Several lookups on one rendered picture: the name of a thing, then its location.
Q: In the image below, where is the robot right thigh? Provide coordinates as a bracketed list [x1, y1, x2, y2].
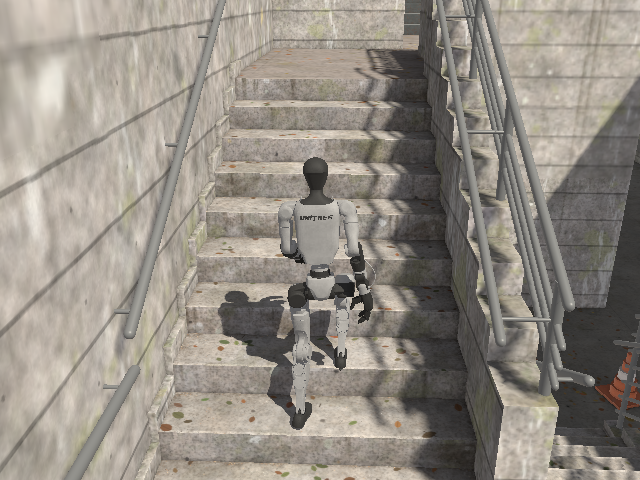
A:
[334, 273, 355, 308]

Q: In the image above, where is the right robot forearm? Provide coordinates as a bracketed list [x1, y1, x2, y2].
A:
[350, 242, 371, 295]

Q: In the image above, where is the right robot upper arm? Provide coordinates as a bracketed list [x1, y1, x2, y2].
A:
[337, 200, 360, 257]

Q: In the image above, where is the left robot upper arm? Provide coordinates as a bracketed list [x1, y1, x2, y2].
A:
[278, 201, 297, 254]

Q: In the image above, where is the robot right shin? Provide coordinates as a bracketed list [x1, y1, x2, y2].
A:
[336, 297, 350, 357]

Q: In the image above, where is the robot left hand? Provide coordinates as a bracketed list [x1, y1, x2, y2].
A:
[295, 247, 305, 264]

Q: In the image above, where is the left robot forearm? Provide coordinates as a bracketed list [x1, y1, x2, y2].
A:
[280, 244, 302, 260]

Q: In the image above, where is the robot right hand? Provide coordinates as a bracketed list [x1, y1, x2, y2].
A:
[350, 290, 373, 324]

